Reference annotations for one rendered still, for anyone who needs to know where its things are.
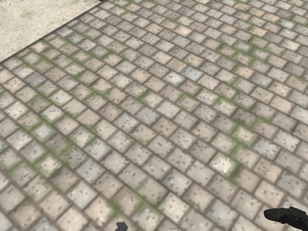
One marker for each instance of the robot right hand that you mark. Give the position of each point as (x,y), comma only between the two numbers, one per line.
(293,216)

